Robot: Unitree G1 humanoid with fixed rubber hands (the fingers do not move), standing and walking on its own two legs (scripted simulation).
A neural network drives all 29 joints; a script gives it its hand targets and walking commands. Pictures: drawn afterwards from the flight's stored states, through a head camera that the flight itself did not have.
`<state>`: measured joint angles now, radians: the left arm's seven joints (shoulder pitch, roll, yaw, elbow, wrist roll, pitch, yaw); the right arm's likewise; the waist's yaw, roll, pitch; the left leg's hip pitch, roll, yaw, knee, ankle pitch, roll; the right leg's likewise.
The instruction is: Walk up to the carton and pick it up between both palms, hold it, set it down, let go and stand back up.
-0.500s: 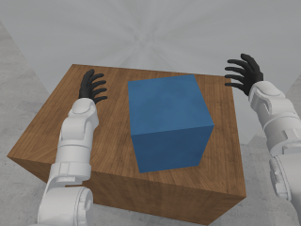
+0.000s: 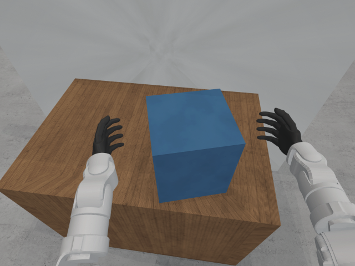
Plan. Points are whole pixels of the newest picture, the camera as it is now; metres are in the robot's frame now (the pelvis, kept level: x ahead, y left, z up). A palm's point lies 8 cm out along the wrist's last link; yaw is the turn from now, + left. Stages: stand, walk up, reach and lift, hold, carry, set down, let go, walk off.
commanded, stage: set down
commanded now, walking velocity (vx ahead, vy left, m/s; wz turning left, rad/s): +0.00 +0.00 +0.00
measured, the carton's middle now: (188, 147) +0.44 +0.04 -0.04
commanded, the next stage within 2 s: none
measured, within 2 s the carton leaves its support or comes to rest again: neither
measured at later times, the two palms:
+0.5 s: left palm (109, 161) +0.31 +0.22 +0.06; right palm (294, 160) +0.37 -0.21 +0.05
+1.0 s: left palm (114, 194) +0.26 +0.20 +0.00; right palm (301, 205) +0.29 -0.23 -0.01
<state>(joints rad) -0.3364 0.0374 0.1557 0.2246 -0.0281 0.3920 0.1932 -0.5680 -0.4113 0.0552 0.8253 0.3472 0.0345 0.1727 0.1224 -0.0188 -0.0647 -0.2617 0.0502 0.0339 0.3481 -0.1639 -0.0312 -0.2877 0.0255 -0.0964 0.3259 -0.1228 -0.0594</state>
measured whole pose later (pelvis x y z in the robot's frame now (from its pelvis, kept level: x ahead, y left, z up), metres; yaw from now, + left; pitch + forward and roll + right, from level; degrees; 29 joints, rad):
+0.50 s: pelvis +0.01 +0.00 +0.00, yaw -1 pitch +3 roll +0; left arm -0.20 0.00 0.14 0.22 0.02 0.21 0.20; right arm -0.42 -0.42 0.11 0.81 0.38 -0.15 0.19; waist 0.10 -0.01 -0.03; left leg -0.22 0.05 0.05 0.34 -0.18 -0.03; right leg -0.25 0.03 -0.08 0.32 -0.14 -0.05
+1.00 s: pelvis +0.01 +0.01 +0.00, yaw -2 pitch +3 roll +0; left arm 0.03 -0.04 0.06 0.32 0.04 -0.06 0.25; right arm -0.17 -0.41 0.15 0.89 0.43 -0.41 0.25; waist 0.09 -0.02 -0.04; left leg -0.23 0.05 0.07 0.41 -0.23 -0.02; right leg -0.27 0.03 -0.06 0.39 -0.17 -0.05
